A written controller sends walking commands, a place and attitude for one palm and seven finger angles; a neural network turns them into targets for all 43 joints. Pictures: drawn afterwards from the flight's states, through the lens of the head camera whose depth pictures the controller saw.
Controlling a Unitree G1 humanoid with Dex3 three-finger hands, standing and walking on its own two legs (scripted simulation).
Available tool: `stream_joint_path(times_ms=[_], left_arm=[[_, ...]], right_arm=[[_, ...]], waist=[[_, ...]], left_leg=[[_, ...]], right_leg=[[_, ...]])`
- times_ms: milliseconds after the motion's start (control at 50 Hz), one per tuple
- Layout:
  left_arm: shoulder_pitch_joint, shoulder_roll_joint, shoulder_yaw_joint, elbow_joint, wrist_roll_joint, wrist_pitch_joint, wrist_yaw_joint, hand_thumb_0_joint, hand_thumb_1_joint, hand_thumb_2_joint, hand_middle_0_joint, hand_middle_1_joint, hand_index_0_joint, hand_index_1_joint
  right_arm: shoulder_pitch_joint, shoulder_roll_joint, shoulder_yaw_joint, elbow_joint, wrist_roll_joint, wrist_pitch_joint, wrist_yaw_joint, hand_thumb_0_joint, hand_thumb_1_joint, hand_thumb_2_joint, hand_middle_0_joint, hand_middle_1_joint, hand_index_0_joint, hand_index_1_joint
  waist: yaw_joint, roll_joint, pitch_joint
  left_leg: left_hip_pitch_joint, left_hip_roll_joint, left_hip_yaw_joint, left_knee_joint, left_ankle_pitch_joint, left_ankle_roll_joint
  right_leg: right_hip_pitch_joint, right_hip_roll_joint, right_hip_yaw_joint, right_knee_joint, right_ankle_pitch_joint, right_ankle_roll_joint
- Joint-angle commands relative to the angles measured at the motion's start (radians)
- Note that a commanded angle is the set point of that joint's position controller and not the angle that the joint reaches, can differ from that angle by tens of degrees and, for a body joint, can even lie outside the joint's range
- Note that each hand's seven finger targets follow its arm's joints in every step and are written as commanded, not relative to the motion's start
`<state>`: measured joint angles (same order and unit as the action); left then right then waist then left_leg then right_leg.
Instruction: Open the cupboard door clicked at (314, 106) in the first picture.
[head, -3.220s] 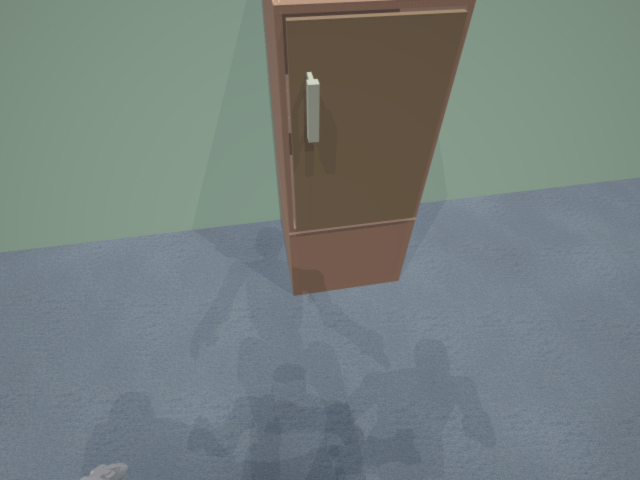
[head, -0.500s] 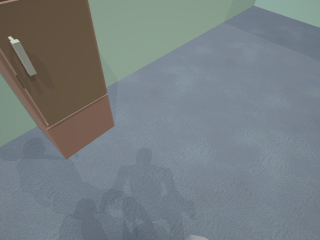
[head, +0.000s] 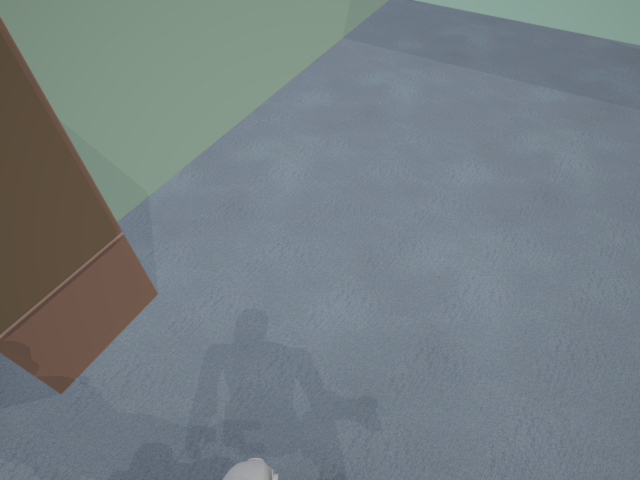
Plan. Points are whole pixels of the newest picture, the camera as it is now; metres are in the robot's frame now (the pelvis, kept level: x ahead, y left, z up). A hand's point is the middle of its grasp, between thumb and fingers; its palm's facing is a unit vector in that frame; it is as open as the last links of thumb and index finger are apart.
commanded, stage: walk to a spot facing it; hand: left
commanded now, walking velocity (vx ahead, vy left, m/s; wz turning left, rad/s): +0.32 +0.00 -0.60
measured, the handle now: out of the picture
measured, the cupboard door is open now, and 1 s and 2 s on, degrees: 0 0 0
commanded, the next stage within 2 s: turn to face it in 0.64 s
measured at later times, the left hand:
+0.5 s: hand (242, 345) +0.35 +0.17 -0.17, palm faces -0.35 -0.92 -0.16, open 7.4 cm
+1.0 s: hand (305, 278) +0.51 +0.07 -0.18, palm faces -0.41 -0.90 -0.17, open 7.3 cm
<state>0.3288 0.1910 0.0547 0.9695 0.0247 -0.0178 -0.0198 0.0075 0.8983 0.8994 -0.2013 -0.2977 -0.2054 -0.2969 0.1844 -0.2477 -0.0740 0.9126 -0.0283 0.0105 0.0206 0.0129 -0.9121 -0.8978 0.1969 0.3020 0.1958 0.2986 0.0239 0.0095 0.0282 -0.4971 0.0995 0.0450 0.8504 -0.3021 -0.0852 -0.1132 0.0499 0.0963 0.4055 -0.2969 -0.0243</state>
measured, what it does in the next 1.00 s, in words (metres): walks ahead, turning right: left foot, then right foot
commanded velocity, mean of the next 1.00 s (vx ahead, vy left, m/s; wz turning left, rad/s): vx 0.19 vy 0.00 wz -0.25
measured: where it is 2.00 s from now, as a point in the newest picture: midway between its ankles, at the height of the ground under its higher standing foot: (351, 446)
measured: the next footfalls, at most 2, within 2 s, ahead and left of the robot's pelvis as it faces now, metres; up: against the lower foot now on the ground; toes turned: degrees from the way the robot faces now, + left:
left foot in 0.10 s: +0.14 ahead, +0.14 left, +0.00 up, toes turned +1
right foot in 0.62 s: +0.32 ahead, -0.16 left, +0.00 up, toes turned -31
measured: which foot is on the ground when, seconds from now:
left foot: up 0.00-0.08, down 0.10-0.62, up 0.64-1.00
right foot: down 0.00-0.10, up 0.12-0.60, down 0.62-1.00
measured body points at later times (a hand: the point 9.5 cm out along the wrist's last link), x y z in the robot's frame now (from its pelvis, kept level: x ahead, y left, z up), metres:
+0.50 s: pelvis +0.17 +0.03 +0.00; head +0.22 +0.03 +0.44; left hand +0.37 +0.22 -0.15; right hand +0.03 -0.18 -0.14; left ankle +0.10 +0.14 -0.74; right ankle +0.23 -0.14 -0.69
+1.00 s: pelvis +0.35 -0.05 -0.01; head +0.36 -0.04 +0.44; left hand +0.53 +0.12 -0.16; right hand +0.32 -0.29 -0.15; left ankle +0.48 +0.01 -0.73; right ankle +0.28 -0.14 -0.74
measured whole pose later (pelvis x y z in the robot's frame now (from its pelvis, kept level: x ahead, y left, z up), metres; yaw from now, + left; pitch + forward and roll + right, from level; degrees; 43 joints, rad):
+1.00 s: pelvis +0.35 -0.05 -0.01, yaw -26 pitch -2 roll -3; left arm 0.19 0.18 0.04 0.99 0.01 -0.02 0.01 0.00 0.92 0.90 -0.20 -0.30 -0.20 -0.30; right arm 0.20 -0.16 -0.02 0.97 -0.02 -0.02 0.00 0.01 -0.91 -0.90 0.20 0.30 0.20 0.30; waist -0.02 0.02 0.03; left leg -0.43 0.10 0.07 0.69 -0.19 -0.06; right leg -0.15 0.04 -0.11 0.50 -0.31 -0.02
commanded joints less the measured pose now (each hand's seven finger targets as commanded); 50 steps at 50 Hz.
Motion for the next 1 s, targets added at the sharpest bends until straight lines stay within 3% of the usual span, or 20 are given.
stream_joint_path(times_ms=[0, 40, 60, 80, 100, 140, 180, 220, 460, 520, 560, 580, 600, 620, 660, 700, 760, 840, 940, 980], left_arm=[[-0.023, 0.227, 0.061, -0.067, 0.003, -0.021, 0.021, 0.000, 0.900, 0.900, -0.200, -0.300, -0.200, -0.300], [-0.067, 0.210, 0.064, -0.075, -0.004, -0.016, 0.017, 0.000, 0.900, 0.900, -0.200, -0.300, -0.200, -0.300], [-0.053, 0.145, 0.055, -0.082, -0.010, -0.014, 0.008, 0.000, 0.900, 0.900, -0.200, -0.300, -0.200, -0.300], [-0.026, 0.085, 0.045, -0.102, -0.019, -0.014, -0.006, 0.000, 0.900, 0.900, -0.200, -0.300, -0.200, -0.300], [-0.049, 0.124, 0.052, -0.107, -0.008, -0.013, -0.007, 0.000, 0.900, 0.900, -0.200, -0.300, -0.200, -0.300], [-0.109, 0.120, 0.060, -0.087, 0.005, -0.007, -0.027, 0.000, 0.900, 0.900, -0.200, -0.300, -0.200, -0.300], [-0.060, 0.089, 0.057, -0.064, 0.011, 0.010, -0.040, 0.000, 0.900, 0.900, -0.200, -0.300, -0.200, -0.300], [-0.049, 0.066, 0.053, -0.059, 0.011, 0.026, -0.042, 0.000, 0.900, 0.900, -0.200, -0.300, -0.200, -0.300], [-0.371, 0.023, 0.023, -0.144, 0.010, 0.027, -0.047, 0.000, 0.900, 0.900, -0.200, -0.300, -0.200, -0.300], [-0.320, 0.045, 0.027, -0.134, 0.009, 0.013, -0.042, 0.000, 0.900, 0.900, -0.200, -0.300, -0.200, -0.300], [-0.093, 0.107, 0.043, -0.073, 0.012, -0.005, -0.031, 0.000, 0.900, 0.900, -0.200, -0.300, -0.200, -0.300], [0.038, 0.212, 0.068, -0.037, 0.015, -0.018, -0.019, 0.000, 0.900, 0.900, -0.200, -0.300, -0.200, -0.300], [0.141, 0.328, 0.090, -0.023, -0.002, -0.026, -0.003, 0.000, 0.900, 0.900, -0.200, -0.300, -0.200, -0.300], [0.133, 0.356, 0.095, -0.024, -0.027, -0.012, 0.009, 0.000, 0.900, 0.900, -0.200, -0.300, -0.200, -0.300], [-0.038, 0.260, 0.072, -0.080, -0.026, -0.009, 0.017, 0.000, 0.900, 0.900, -0.200, -0.300, -0.200, -0.300], [-0.137, 0.202, 0.050, -0.098, -0.015, -0.022, 0.024, 0.000, 0.900, 0.900, -0.200, -0.300, -0.200, -0.300], [-0.185, 0.160, 0.032, -0.092, -0.002, -0.033, 0.030, 0.000, 0.900, 0.900, -0.200, -0.300, -0.200, -0.300], [-0.170, 0.110, 0.011, -0.064, -0.008, -0.033, 0.032, 0.000, 0.900, 0.900, -0.200, -0.300, -0.200, -0.300], [-0.099, 0.115, 0.008, -0.015, -0.011, -0.020, 0.043, 0.000, 0.900, 0.900, -0.200, -0.300, -0.200, -0.300], [-0.055, 0.106, 0.011, -0.006, -0.012, -0.005, 0.050, 0.000, 0.900, 0.900, -0.200, -0.300, -0.200, -0.300]], right_arm=[[-0.078, -0.065, -0.005, -0.126, 0.013, -0.056, -0.008, 0.000, -0.900, -0.900, 0.200, 0.300, 0.200, 0.300], [0.085, -0.096, -0.012, -0.072, 0.014, -0.067, -0.027, 0.000, -0.900, -0.900, 0.200, 0.300, 0.200, 0.300], [0.211, -0.178, -0.029, -0.033, 0.007, -0.074, -0.042, 0.000, -0.900, -0.900, 0.200, 0.300, 0.200, 0.300], [0.323, -0.278, -0.045, -0.013, -0.007, -0.074, -0.045, 0.000, -0.900, -0.900, 0.200, 0.300, 0.200, 0.300], [0.281, -0.251, -0.031, -0.021, -0.002, -0.066, -0.046, 0.000, -0.900, -0.900, 0.200, 0.300, 0.200, 0.300], [0.155, -0.143, -0.006, -0.038, 0.001, -0.074, -0.046, 0.000, -0.900, -0.900, 0.200, 0.300, 0.200, 0.300], [0.101, -0.084, 0.011, -0.033, 0.003, -0.088, -0.050, 0.000, -0.900, -0.900, 0.200, 0.300, 0.200, 0.300], [0.124, -0.065, 0.012, -0.013, 0.008, -0.098, -0.053, 0.000, -0.900, -0.900, 0.200, 0.300, 0.200, 0.300], [0.299, -0.070, 0.002, 0.099, -0.005, -0.090, -0.047, 0.000, -0.900, -0.900, 0.200, 0.300, 0.200, 0.300], [0.287, -0.102, -0.005, 0.096, -0.003, -0.086, -0.048, 0.000, -0.900, -0.900, 0.200, 0.300, 0.200, 0.300], [0.253, -0.138, -0.010, 0.072, 0.007, -0.080, -0.040, 0.000, -0.900, -0.900, 0.200, 0.300, 0.200, 0.300], [0.262, -0.099, 0.000, 0.050, 0.023, -0.077, -0.026, 0.000, -0.900, -0.900, 0.200, 0.300, 0.200, 0.300], [0.263, -0.032, 0.012, 0.003, 0.032, -0.081, -0.031, 0.000, -0.900, -0.900, 0.200, 0.300, 0.200, 0.300], [0.151, -0.061, 0.006, -0.029, 0.029, -0.082, -0.044, 0.000, -0.900, -0.900, 0.200, 0.300, 0.200, 0.300], [0.111, -0.071, 0.001, -0.031, 0.015, -0.074, -0.045, 0.000, -0.900, -0.900, 0.200, 0.300, 0.200, 0.300], [0.131, -0.038, 0.008, -0.004, 0.003, -0.042, -0.042, 0.000, -0.900, -0.900, 0.200, 0.300, 0.200, 0.300], [0.241, 0.005, 0.021, 0.043, 0.002, -0.012, -0.040, 0.000, -0.900, -0.900, 0.200, 0.300, 0.200, 0.300], [0.200, 0.027, 0.033, 0.053, 0.008, -0.010, -0.033, 0.000, -0.900, -0.900, 0.200, 0.300, 0.200, 0.300], [0.081, 0.030, 0.040, 0.049, 0.013, -0.032, -0.026, 0.000, -0.900, -0.900, 0.200, 0.300, 0.200, 0.300], [0.118, -0.020, 0.027, 0.062, 0.009, -0.034, -0.021, 0.000, -0.900, -0.900, 0.200, 0.300, 0.200, 0.300]], waist=[[-0.002, -0.162, 0.029], [-0.082, -0.103, -0.010], [-0.129, 0.107, -0.094], [-0.152, 0.375, -0.160], [-0.139, 0.286, -0.112], [-0.084, 0.161, 0.066], [-0.030, 0.130, 0.061], [-0.023, 0.131, 0.043], [-0.095, 0.125, 0.099], [-0.049, 0.134, 0.037], [0.065, 0.101, -0.107], [0.124, -0.022, -0.223], [0.133, -0.208, -0.365], [0.141, -0.102, -0.300], [0.059, -0.066, -0.155], [-0.022, -0.025, -0.053], [-0.096, -0.085, -0.066], [-0.089, -0.142, -0.059], [-0.026, -0.123, -0.025], [-0.033, -0.001, -0.031]], left_leg=[[0.098, -0.037, 0.006, -0.205, -0.018, 0.023], [0.403, -0.056, 0.022, -0.382, 0.062, 0.033], [0.626, 0.090, -0.127, -0.465, -0.059, 0.067], [0.723, 0.389, -0.473, -0.594, -0.221, 0.159], [0.586, 0.444, -0.559, -0.677, -0.396, 0.202], [0.359, 0.347, -0.385, -0.712, -0.360, 0.180], [0.322, 0.276, -0.170, -0.684, -0.123, 0.145], [0.334, 0.250, -0.045, -0.667, 0.028, 0.153], [0.526, 0.258, 0.193, -0.579, 0.466, 0.175], [0.568, 0.268, 0.254, -0.412, 0.831, 0.159], [0.477, 0.232, 0.305, -0.074, 0.935, 0.105], [0.173, 0.196, 0.286, 0.197, 0.558, 0.062], [-0.147, 0.018, 0.214, 0.561, -0.297, -0.002], [-0.210, 0.038, 0.064, 0.626, -0.300, 0.022], [-0.207, 0.104, -0.023, 0.592, -0.126, 0.021], [-0.079, 0.116, -0.007, 0.450, -0.069, 0.009], [0.016, 0.077, 0.010, 0.312, -0.021, 0.004], [0.060, 0.044, 0.024, 0.115, 0.061, 0.014], [0.185, -0.018, 0.036, -0.219, 0.132, 0.037], [0.310, 0.011, -0.013, -0.334, 0.381, 0.059]], right_leg=[[-0.079, -0.243, 0.282, -0.099, 0.096, -0.144], [-0.229, -0.153, 0.219, 0.053, 0.110, -0.091], [-0.364, -0.050, 0.132, 0.298, 0.050, -0.051], [-0.555, 0.049, -0.051, 0.628, -0.286, 0.011], [-0.573, -0.017, -0.026, 0.771, -0.271, 0.009], [-0.582, -0.106, -0.054, 0.869, -0.103, 0.011], [-0.533, -0.135, -0.080, 0.846, -0.007, 0.030], [-0.527, -0.148, -0.096, 0.823, 0.050, 0.044], [-0.543, -0.126, -0.229, 0.363, 0.112, 0.031], [-0.388, -0.057, -0.272, 0.264, 0.038, -0.020], [-0.035, 0.013, -0.318, 0.138, 0.102, -0.054], [0.333, -0.155, -0.122, 0.117, 0.182, -0.112], [0.548, -0.481, 0.412, 0.071, 0.441, -0.259], [0.442, -0.504, 0.407, 0.010, 0.567, -0.299], [0.203, -0.425, 0.305, -0.043, 0.382, -0.242], [-0.081, -0.338, 0.131, -0.086, 0.436, -0.183], [-0.202, -0.266, -0.010, -0.092, 0.514, -0.153], [-0.194, -0.232, -0.074, -0.108, 0.434, -0.133], [-0.094, -0.262, -0.099, -0.034, 0.422, -0.086], [-0.128, -0.239, -0.139, 0.110, 0.301, -0.029]])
